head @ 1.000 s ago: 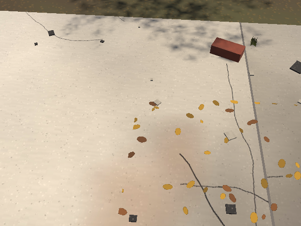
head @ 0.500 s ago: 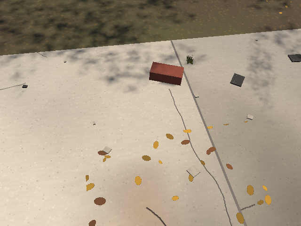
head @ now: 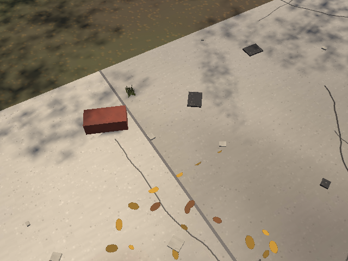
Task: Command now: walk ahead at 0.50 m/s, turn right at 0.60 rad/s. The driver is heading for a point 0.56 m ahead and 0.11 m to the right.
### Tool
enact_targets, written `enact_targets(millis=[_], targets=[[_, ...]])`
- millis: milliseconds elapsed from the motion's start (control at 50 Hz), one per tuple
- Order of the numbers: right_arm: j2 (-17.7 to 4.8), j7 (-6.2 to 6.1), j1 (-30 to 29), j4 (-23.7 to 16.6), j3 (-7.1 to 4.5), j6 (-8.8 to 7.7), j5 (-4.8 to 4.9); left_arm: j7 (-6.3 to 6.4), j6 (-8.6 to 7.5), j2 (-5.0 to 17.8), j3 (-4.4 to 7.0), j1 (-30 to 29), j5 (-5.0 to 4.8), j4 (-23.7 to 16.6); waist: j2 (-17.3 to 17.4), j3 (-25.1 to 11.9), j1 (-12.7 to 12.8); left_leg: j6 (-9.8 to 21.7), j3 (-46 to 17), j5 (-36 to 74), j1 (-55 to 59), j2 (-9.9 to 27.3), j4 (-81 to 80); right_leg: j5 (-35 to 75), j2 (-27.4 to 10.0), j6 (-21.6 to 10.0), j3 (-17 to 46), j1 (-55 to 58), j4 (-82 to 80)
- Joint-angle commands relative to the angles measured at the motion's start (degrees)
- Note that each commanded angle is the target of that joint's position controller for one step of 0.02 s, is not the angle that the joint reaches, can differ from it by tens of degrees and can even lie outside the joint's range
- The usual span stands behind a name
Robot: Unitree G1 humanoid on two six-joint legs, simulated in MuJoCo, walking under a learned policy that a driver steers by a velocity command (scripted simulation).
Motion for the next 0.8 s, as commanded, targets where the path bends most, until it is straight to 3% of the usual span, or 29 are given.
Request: enact_targets(millis=[20,120,240,300,340,360,380,400,420,440,460,520,560,660,740,780,800], targets=[[-5.4,0.36,4.5,-2.7,-1.44,1.34,-0.81,0.18,-2.06,7.3,1.98,2.3,-0.60,-2.6,-2.4,-5.7,-1.1,-1.3,-0.6,2.5,-5.8,0.8,-3.3,22.2,-14.0,-8.9,16.3,7.3,-12.8],[-4.6,0.52,-7.0,-6.2,-1.18,1.67,-0.50,0.19,-2.34,8.2,2.38,8.5,-0.47,-0.8,-3.6,-1.9,2.6,-2.4,-0.6,12.9,-12.8,0.1,-15.6,15.1,-12.7,-7.5,18.3,8.6,-15.2],[-4.5,1.06,-17.4,-9.7,-0.43,0.54,0.25,0.87,-2.34,9.1,2.67,14.3,0.03,0.7,-4.4,-1.4,6.5,-1.3,-0.9,17.7,-12.7,-3.5,-28.4,22.0,-13.4,-6.3,21.1,15.5,-10.6],[-5.9,0.86,-15.5,-9.9,-0.65,-0.17,0.60,1.49,-2.26,10.2,2.92,12.6,0.30,0.3,-5.4,-1.6,4.6,0.4,-1.7,14.8,-4.3,-5.3,-34.2,25.3,-14.2,-4.0,23.5,14.8,-7.4],[-8.1,-0.14,-5.6,-7.0,-1.66,-0.76,0.74,1.20,-2.53,11.1,3.03,9.3,0.34,-0.4,-5.0,-5.2,-0.3,2.3,-0.4,10.7,11.6,-8.1,-37.7,33.5,-12.0,-1.4,22.9,10.6,1.1],[-10.0,-0.90,2.1,-5.3,-2.43,-1.55,0.23,0.65,-2.93,10.3,2.73,8.6,-0.18,-0.3,-1.6,-9.7,-4.4,4.1,-2.6,11.1,23.4,-5.2,-40.8,31.1,-8.0,0.1,19.7,6.4,12.6],[-14.2,-2.01,11.7,-5.1,-3.34,-1.83,-1.03,0.38,-3.46,5.3,1.30,9.7,-0.60,-2.0,5.2,-19.1,-7.1,6.7,-17.5,-3.0,36.6,9.6,-42.8,12.0,-4.4,1.2,14.5,-0.5,29.4],[-18.2,-1.97,8.4,-5.5,-4.19,-1.07,-1.22,0.43,-3.09,3.0,0.87,16.4,-1.52,-3.6,19.2,-22.1,-1.3,12.8,-44.9,-6.6,43.3,20.6,-51.6,-22.2,3.3,2.8,9.2,-16.5,41.1],[-12.2,-1.64,4.2,-6.1,-3.41,-0.48,-0.20,1.01,-1.98,7.5,1.29,14.1,0.64,-1.1,7.4,-13.7,-0.3,12.5,-42.7,-13.1,35.4,18.5,-52.0,-17.0,-3.0,2.4,9.2,-20.8,45.5],[-7.7,-1.44,0.9,-6.4,-2.20,-0.56,0.33,0.47,-1.71,7.6,1.50,10.1,0.94,-1.0,1.8,-6.8,-0.1,11.9,-32.7,-3.4,27.5,15.6,-52.2,-11.9,-4.3,2.9,8.4,-19.1,44.1],[-5.6,-1.13,-0.3,-5.8,-1.55,-0.82,0.28,0.20,-1.46,6.3,1.31,8.5,0.89,-1.0,-0.2,-4.0,0.7,11.5,-23.9,12.6,23.0,12.9,-52.0,-10.0,-5.4,3.6,7.7,-17.2,42.3],[-5.0,-0.54,1.9,-3.0,-1.07,-2.62,1.18,-0.44,0.09,4.1,1.09,9.2,1.46,-0.6,4.9,-4.8,2.4,11.4,-9.7,48.7,18.9,8.8,-49.8,-10.6,-5.0,5.5,6.5,-12.3,39.6],[-5.7,-0.19,2.1,-2.0,-1.18,-3.33,1.41,-0.75,0.32,3.5,0.89,8.1,1.19,-1.1,6.0,-6.3,3.0,12.0,-5.7,56.0,19.9,8.2,-49.9,-8.3,-3.7,6.2,6.6,-13.1,36.9],[-6.2,-0.23,1.0,-0.3,-1.00,-1.89,1.57,-1.50,0.53,0.8,-1.13,0.3,1.17,-2.7,7.2,-6.5,1.9,10.5,2.7,53.9,17.0,4.6,-50.4,1.4,-4.8,7.0,1.8,-7.1,17.6],[-7.6,-0.19,4.3,2.1,-1.51,-0.88,1.96,-0.98,0.20,1.6,-1.57,-2.5,1.23,-2.6,6.8,-6.6,0.5,9.9,0.5,47.8,19.0,6.1,-46.4,3.2,-5.2,5.6,0.3,-1.9,7.9],[-7.3,-0.49,4.2,2.8,-1.47,-0.32,2.39,-0.42,-0.76,1.9,-1.58,-0.1,1.86,-1.2,4.0,-6.5,2.2,7.8,0.1,39.6,17.8,4.6,-40.9,8.8,-5.3,3.9,0.6,4.8,-1.8],[-6.2,-0.57,6.6,3.1,-1.19,-0.26,1.88,-0.01,-1.48,4.1,-1.24,1.7,2.44,-0.6,-0.6,-8.3,2.5,5.7,1.0,30.9,15.6,2.5,-36.0,20.2,-9.8,2.9,5.4,10.7,-4.4]])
